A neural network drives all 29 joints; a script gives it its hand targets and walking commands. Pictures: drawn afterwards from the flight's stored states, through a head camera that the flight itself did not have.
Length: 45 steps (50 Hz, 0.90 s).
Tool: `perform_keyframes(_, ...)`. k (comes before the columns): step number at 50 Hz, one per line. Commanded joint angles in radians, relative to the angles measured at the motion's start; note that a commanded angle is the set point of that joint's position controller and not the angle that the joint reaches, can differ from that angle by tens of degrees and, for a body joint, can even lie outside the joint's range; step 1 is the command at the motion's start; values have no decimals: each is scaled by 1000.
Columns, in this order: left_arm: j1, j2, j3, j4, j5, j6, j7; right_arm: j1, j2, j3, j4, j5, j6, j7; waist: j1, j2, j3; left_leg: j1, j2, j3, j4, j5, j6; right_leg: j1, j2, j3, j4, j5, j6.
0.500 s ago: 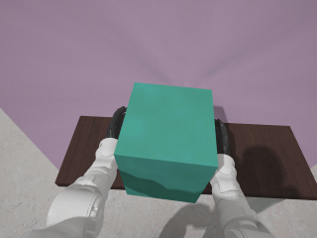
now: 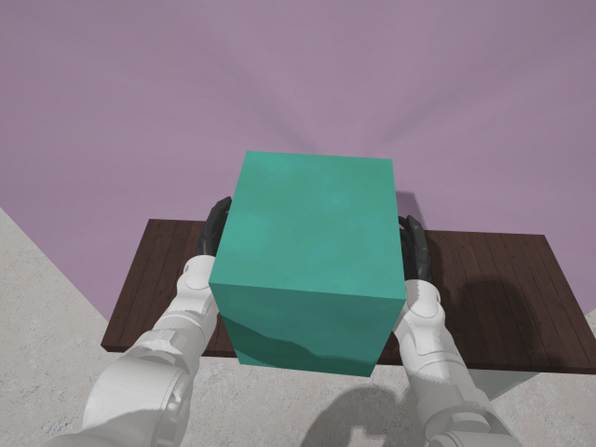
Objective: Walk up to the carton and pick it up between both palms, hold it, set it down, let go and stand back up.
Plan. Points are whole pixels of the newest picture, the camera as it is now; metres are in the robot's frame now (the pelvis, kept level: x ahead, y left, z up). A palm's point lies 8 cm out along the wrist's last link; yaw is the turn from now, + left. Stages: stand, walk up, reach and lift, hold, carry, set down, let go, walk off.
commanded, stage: reach and lift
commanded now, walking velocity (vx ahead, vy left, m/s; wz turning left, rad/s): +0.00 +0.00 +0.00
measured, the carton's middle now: (310, 268) +0.36 -0.02 +0.02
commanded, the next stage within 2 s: none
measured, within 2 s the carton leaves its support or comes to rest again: leaves its support in 0.26 s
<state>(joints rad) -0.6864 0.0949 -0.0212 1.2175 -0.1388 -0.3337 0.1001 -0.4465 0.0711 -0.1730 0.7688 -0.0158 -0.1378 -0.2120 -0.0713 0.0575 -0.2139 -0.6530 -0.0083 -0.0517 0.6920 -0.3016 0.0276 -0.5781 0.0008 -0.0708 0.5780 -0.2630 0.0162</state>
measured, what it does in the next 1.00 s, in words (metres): stands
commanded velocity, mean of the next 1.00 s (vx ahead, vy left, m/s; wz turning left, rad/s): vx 0.00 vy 0.00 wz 0.00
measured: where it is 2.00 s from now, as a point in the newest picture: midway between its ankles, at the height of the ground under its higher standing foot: outside the picture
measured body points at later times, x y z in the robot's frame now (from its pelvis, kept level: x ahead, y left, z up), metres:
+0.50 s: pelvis +0.00 +0.00 +0.01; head +0.02 +0.00 +0.45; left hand +0.41 +0.12 +0.08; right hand +0.36 -0.17 +0.05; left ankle +0.01 +0.09 -0.72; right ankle +0.00 -0.14 -0.72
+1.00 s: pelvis -0.01 -0.01 +0.02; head -0.01 +0.00 +0.47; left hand +0.40 +0.11 +0.12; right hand +0.36 -0.18 +0.10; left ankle +0.01 +0.09 -0.72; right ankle +0.00 -0.14 -0.72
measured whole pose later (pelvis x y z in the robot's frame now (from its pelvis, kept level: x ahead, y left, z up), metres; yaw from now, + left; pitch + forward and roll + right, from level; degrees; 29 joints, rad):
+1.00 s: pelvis -0.01 -0.01 +0.02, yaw -1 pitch +7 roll -2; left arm -0.66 0.05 0.07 0.80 0.01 0.05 0.13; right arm -0.47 0.03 -0.16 0.66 0.07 0.00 -0.21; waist -0.02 0.00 -0.14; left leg -0.38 0.00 -0.04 0.45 -0.19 0.01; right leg -0.32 0.02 -0.03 0.36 -0.15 0.00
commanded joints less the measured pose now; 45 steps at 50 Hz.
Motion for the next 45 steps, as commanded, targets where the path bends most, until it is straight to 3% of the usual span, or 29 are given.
perform_keyframes(1,-764,-841,-304,-372,81,-94,-171,-800,818,571,-209,-27,-23,154,-23,41,-630,359,2,-54,-43,477,-74,260,27,64,-30,323,-37)
perform_keyframes(9,-785,-866,-326,-397,62,-82,-163,-825,821,584,-229,4,-6,145,-26,53,-653,378,2,-65,-28,487,-78,219,36,58,-24,314,-40)
perform_keyframes(14,-815,-902,-401,-540,57,-72,-126,-837,833,633,-287,49,-28,147,-20,102,-740,500,14,-79,-10,643,-112,190,61,43,-35,360,-33)
perform_keyframes(17,-781,-896,-405,-557,85,-58,-115,-840,806,632,-299,44,-50,153,-11,90,-728,547,18,-81,-18,683,-116,197,67,39,-60,353,-24)
perform_keyframes(23,-753,-902,-347,-480,149,-68,-125,-898,794,580,-264,-18,-121,168,18,19,-633,528,21,-56,-81,578,-87,268,58,42,-105,307,-19)
perform_keyframes(24,-744,-867,-374,-532,96,-83,-123,-912,787,652,-384,6,-123,159,26,-59,-693,462,10,-50,-70,579,-89,404,42,55,-86,453,-10)
perform_keyframes(25,-769,-858,-376,-566,96,-84,-117,-885,775,647,-347,10,-105,155,1,-44,-646,423,4,-53,-101,538,-93,449,36,66,-75,500,-4)
perform_keyframes(26,-760,-854,-357,-550,122,-63,-114,-885,752,629,-323,13,-91,156,10,-20,-592,428,3,-48,-137,491,-96,442,31,63,-96,441,-6)
perform_keyframes(28,-716,-850,-355,-529,131,-26,-126,-873,739,619,-328,7,-75,146,-9,-52,-536,449,1,-41,-163,457,-90,435,28,64,-130,415,1)
perform_keyframes(30,-678,-841,-325,-535,151,3,-133,-865,713,613,-320,19,-68,142,12,-29,-511,466,2,-39,-193,448,-93,453,26,64,-162,380,-8)
perform_keyframes(34,-679,-818,-281,-563,196,76,-149,-806,699,573,-234,30,-22,129,-7,-33,-400,528,-1,-20,-234,463,-97,490,27,60,-213,380,-4)
perform_keyframes(36,-676,-826,-275,-591,196,121,-150,-826,688,582,-242,54,-1,134,3,-27,-369,552,-4,-17,-248,474,-93,503,31,62,-230,376,-7)
perform_keyframes(39,-716,-840,-261,-587,188,176,-149,-926,706,555,-316,41,13,136,28,-54,-376,496,-8,-2,-286,343,-71,500,21,64,-252,278,-7)
perform_keyframes(41,-748,-859,-272,-607,189,211,-141,-971,725,539,-339,35,25,141,44,-16,-402,477,-15,15,-305,268,-66,496,14,67,-260,220,-15)
perform_keyframes(43,-846,-885,-326,-734,142,215,-120,-1007,764,555,-383,53,37,146,36,12,-497,490,-11,10,-292,300,-71,490,20,67,-241,247,-22)
perform_keyframes(45,-830,-889,-321,-738,145,239,-114,-1030,763,553,-416,54,56,148,39,-3,-519,486,-14,12,-289,282,-62,491,20,67,-241,243,-15)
